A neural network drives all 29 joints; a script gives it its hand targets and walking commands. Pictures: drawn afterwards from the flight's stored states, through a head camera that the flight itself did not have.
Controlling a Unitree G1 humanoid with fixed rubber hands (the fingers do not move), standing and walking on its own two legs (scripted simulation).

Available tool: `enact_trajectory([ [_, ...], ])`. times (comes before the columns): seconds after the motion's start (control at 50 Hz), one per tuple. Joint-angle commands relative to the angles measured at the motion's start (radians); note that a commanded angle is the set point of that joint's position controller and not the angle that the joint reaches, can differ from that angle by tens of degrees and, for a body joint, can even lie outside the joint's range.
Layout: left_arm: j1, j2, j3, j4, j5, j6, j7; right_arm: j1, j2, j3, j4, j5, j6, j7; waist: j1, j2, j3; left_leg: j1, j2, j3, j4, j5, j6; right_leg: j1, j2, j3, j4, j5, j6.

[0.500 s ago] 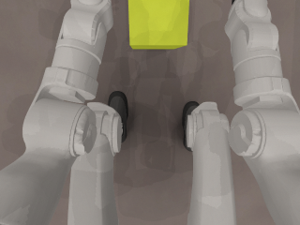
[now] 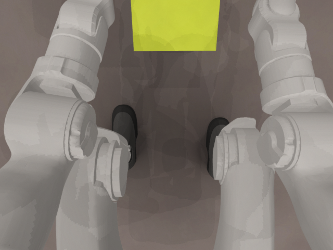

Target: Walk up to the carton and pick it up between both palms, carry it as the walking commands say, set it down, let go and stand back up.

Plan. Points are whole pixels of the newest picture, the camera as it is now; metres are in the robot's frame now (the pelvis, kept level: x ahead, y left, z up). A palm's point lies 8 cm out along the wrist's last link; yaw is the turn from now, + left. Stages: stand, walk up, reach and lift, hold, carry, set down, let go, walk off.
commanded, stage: reach and lift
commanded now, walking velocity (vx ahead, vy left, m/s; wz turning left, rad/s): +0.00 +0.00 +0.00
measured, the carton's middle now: out of the picture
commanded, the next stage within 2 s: none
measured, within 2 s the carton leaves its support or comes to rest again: leaves its support in 1.76 s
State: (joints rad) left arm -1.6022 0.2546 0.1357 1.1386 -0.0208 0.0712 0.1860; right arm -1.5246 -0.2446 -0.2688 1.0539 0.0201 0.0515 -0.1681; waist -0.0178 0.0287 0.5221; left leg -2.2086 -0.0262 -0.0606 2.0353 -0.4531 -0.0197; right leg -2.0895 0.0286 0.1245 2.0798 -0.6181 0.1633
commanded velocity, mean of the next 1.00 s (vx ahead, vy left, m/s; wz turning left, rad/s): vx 0.00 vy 0.00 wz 0.00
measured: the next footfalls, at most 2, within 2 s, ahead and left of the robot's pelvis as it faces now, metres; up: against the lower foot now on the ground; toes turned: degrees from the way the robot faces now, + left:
none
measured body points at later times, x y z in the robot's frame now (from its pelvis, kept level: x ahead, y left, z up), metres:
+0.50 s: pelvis +0.00 -0.01 -0.02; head +0.40 -0.01 +0.18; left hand +0.57 +0.12 -0.25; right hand +0.56 -0.16 -0.25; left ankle +0.14 +0.12 -0.37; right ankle +0.11 -0.17 -0.37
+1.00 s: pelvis +0.00 +0.00 -0.03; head +0.40 -0.01 +0.18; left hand +0.57 +0.12 -0.25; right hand +0.56 -0.13 -0.24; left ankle +0.14 +0.12 -0.37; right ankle +0.11 -0.17 -0.37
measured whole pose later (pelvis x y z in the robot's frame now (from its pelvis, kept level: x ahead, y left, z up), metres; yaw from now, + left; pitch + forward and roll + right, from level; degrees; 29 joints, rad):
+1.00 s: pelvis +0.00 +0.00 -0.03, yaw -1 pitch +35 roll -2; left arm -1.61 0.30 0.15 1.24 -0.08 0.04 0.08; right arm -1.60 -0.21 -0.20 1.15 0.06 0.06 -0.07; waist -0.02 0.04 0.52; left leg -2.26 -0.02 -0.06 2.13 -0.48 -0.03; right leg -2.14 0.06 0.13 2.18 -0.64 0.16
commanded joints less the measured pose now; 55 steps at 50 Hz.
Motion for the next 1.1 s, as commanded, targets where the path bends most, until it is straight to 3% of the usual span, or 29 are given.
enact_trajectory([
  [0.0,-0.172,0.159,-0.007,-0.019,-0.026,-0.068,-0.035,-0.143,-0.087,0.070,0.065,0.071,-0.046,0.037,-0.006,0.002,-1.403,0.856,-0.024,0.060,-0.052,0.327,-0.039,0.178,0.048,-0.228,-0.078,0.279,-0.077],
  [0.04,-0.164,0.149,-0.012,-0.008,-0.036,-0.070,-0.045,-0.140,-0.128,0.042,0.090,0.056,-0.045,0.044,-0.039,0.014,-1.391,0.886,-0.023,0.043,-0.025,0.348,-0.045,0.142,0.035,-0.243,-0.056,0.282,-0.082],
  [0.08,-0.167,0.138,-0.014,-0.010,-0.035,-0.085,-0.037,-0.191,-0.118,0.083,0.022,0.086,-0.067,0.046,-0.001,0.020,-1.418,0.882,-0.023,0.053,-0.027,0.385,-0.038,0.167,0.046,-0.248,-0.051,0.303,-0.085],
  [0.12,-0.173,0.172,-0.018,-0.017,-0.088,-0.093,-0.033,-0.252,-0.115,0.122,-0.082,0.113,-0.082,0.031,-0.008,-0.062,-1.492,0.890,-0.026,0.061,-0.004,0.415,-0.023,0.299,0.044,-0.244,-0.056,0.361,-0.076],
  [0.16,-0.107,0.172,-0.009,0.069,-0.087,-0.086,-0.035,-0.139,-0.126,0.122,0.030,0.083,-0.070,0.021,-0.039,-0.120,-1.448,0.825,-0.027,0.068,0.008,0.400,-0.038,0.274,0.038,-0.266,-0.039,0.363,-0.060],
  [0.2,-0.141,0.183,-0.041,-0.002,-0.105,-0.093,-0.041,-0.218,-0.100,0.169,-0.070,0.133,-0.074,0.021,0.019,-0.091,-1.507,0.813,-0.022,0.077,0.024,0.450,-0.026,0.314,0.040,-0.233,-0.036,0.424,-0.062],
  [0.24,-0.170,0.211,-0.009,0.015,-0.104,-0.100,-0.037,-0.217,-0.064,0.148,-0.042,0.141,-0.062,0.021,0.024,-0.113,-1.457,0.810,-0.027,0.076,-0.001,0.410,-0.017,0.302,0.052,-0.243,-0.045,0.377,-0.056],
  [0.38,-0.131,0.179,0.007,0.088,-0.073,-0.083,-0.048,-0.114,-0.064,0.098,0.075,0.094,-0.045,0.022,-0.020,-0.084,-1.367,0.785,-0.024,0.077,-0.032,0.307,-0.020,0.228,0.054,-0.251,-0.062,0.288,-0.065],
  [0.4,-0.202,0.139,-0.045,-0.046,-0.116,-0.088,-0.049,-0.225,-0.080,0.132,-0.099,0.132,-0.059,0.028,-0.016,-0.055,-1.436,0.776,-0.031,0.092,-0.038,0.322,-0.024,0.300,0.058,-0.242,-0.056,0.345,-0.074],
  [0.42,-0.190,0.109,-0.083,-0.027,-0.144,-0.093,-0.049,-0.224,-0.048,0.160,-0.089,0.140,-0.068,0.032,-0.039,-0.066,-1.435,0.786,-0.029,0.080,-0.024,0.371,-0.021,0.258,0.066,-0.239,-0.055,0.363,-0.071],
  [0.44,-0.160,0.157,-0.023,0.014,-0.098,-0.096,-0.048,-0.223,-0.058,0.161,-0.032,0.148,-0.057,0.034,0.021,-0.079,-1.418,0.780,-0.031,0.095,-0.032,0.355,-0.022,0.299,0.054,-0.233,-0.060,0.360,-0.062],
  [0.5,-0.204,0.154,-0.021,-0.045,-0.110,-0.097,-0.045,-0.219,-0.018,0.147,-0.049,0.123,-0.054,0.030,0.024,-0.102,-1.438,0.790,-0.038,0.087,-0.037,0.342,-0.022,0.306,0.062,-0.242,-0.056,0.348,-0.063],
  [0.52,-0.173,0.078,-0.043,0.007,-0.121,-0.090,-0.055,-0.201,-0.026,0.178,-0.044,0.131,-0.057,0.038,-0.005,-0.094,-1.441,0.803,-0.040,0.105,-0.007,0.362,-0.026,0.318,0.053,-0.236,-0.065,0.363,-0.068],
  [0.54,-0.173,0.117,-0.087,-0.004,-0.113,-0.099,-0.056,-0.200,0.054,0.210,-0.018,0.167,-0.054,0.044,0.032,-0.080,-1.433,0.795,-0.030,0.084,-0.037,0.368,-0.015,0.316,0.061,-0.237,-0.046,0.383,-0.060],
  [0.56,-0.252,0.056,-0.127,-0.089,-0.155,-0.102,-0.060,-0.245,0.058,0.204,-0.059,0.173,-0.052,0.050,-0.008,-0.070,-1.486,0.816,-0.036,0.091,-0.021,0.360,-0.023,0.320,0.064,-0.240,-0.041,0.378,-0.065],
  [0.58,-0.186,0.088,-0.061,0.005,-0.110,-0.091,-0.054,-0.219,-0.019,0.157,-0.025,0.157,-0.062,0.042,0.005,-0.030,-1.464,0.831,-0.031,0.104,-0.024,0.323,-0.029,0.328,0.064,-0.243,-0.056,0.335,-0.064],
  [0.6,-0.193,0.081,-0.041,-0.013,-0.109,-0.092,-0.057,-0.221,0.041,0.164,-0.044,0.149,-0.054,0.049,0.036,-0.083,-1.451,0.825,-0.040,0.105,-0.023,0.325,-0.024,0.314,0.061,-0.244,-0.057,0.331,-0.066],
  [0.62,-0.161,0.017,-0.077,0.053,-0.118,-0.093,-0.075,-0.180,0.103,0.191,0.008,0.128,-0.053,0.057,0.014,-0.106,-1.425,0.785,-0.039,0.089,-0.014,0.341,-0.017,0.274,0.061,-0.243,-0.066,0.326,-0.066],
  [0.64,-0.180,0.013,-0.038,-0.023,-0.085,-0.097,-0.072,-0.230,0.107,0.181,-0.042,0.127,-0.056,0.061,0.055,-0.073,-1.413,0.773,-0.049,0.115,-0.021,0.335,-0.025,0.292,0.069,-0.231,-0.060,0.341,-0.065],
  [0.7,-0.299,-0.162,-0.101,-0.047,-0.118,-0.078,-0.117,-0.330,0.273,0.225,-0.080,0.137,-0.036,0.104,0.006,-0.106,-1.424,0.790,-0.042,0.080,0.004,0.360,-0.013,0.306,0.074,-0.242,-0.049,0.358,-0.057],
  [0.72,-0.345,-0.262,-0.126,-0.055,-0.127,-0.076,-0.144,-0.324,0.356,0.217,-0.054,0.100,-0.031,0.117,-0.048,-0.128,-1.432,0.749,-0.060,0.089,0.003,0.334,-0.013,0.343,0.082,-0.256,-0.069,0.366,-0.065],
  [0.76,-0.282,-0.264,-0.036,-0.033,-0.042,-0.068,-0.157,-0.315,0.404,0.149,-0.044,0.054,-0.018,0.137,0.033,-0.053,-1.390,0.751,-0.069,0.107,-0.015,0.268,-0.024,0.274,0.091,-0.242,-0.053,0.289,-0.069],
  [0.78,-0.322,-0.231,-0.037,-0.064,-0.041,-0.067,-0.155,-0.256,0.375,0.111,-0.005,0.006,-0.012,0.129,-0.010,-0.092,-1.358,0.728,-0.058,0.107,0.012,0.282,-0.032,0.281,0.092,-0.238,-0.061,0.305,-0.069],
  [0.82,-0.270,-0.329,-0.010,0.009,-0.003,-0.047,-0.183,-0.287,0.425,0.091,-0.011,-0.017,-0.009,0.160,-0.009,-0.050,-1.305,0.762,-0.070,0.094,-0.009,0.263,-0.021,0.251,0.101,-0.242,-0.058,0.278,-0.073],
  [0.86,-0.402,-0.611,-0.125,-0.068,-0.048,-0.033,-0.253,-0.361,0.695,0.143,-0.027,-0.043,0.017,0.222,-0.055,-0.060,-1.289,0.738,-0.088,0.077,0.004,0.310,-0.023,0.200,0.106,-0.246,-0.046,0.298,-0.083],
  [0.9,-0.389,-0.701,-0.139,-0.056,-0.034,-0.006,-0.290,-0.366,0.799,0.165,-0.054,-0.037,0.037,0.266,-0.011,-0.049,-1.277,0.728,-0.092,0.098,0.022,0.300,-0.029,0.195,0.103,-0.255,-0.034,0.264,-0.091],
  [0.98,-0.409,-0.827,-0.123,-0.108,-0.016,0.017,-0.327,-0.349,0.911,0.138,-0.044,-0.078,0.065,0.313,-0.039,-0.041,-1.188,0.743,-0.104,0.090,0.003,0.287,-0.016,0.092,0.118,-0.265,-0.018,0.225,-0.111],
  [1.02,-0.394,-0.795,-0.111,-0.122,0.004,0.012,-0.332,-0.351,0.934,0.177,-0.036,-0.069,0.073,0.321,0.015,-0.054,-1.212,0.688,-0.098,0.114,0.014,0.282,-0.014,0.146,0.112,-0.263,-0.013,0.248,-0.100],
  [1.08,-0.409,-0.864,-0.120,-0.105,-0.035,0.024,-0.352,-0.339,0.982,0.159,-0.060,-0.081,0.072,0.329,-0.013,-0.092,-1.192,0.656,-0.110,0.107,0.031,0.277,-0.011,0.145,0.121,-0.258,-0.027,0.238,-0.108],
])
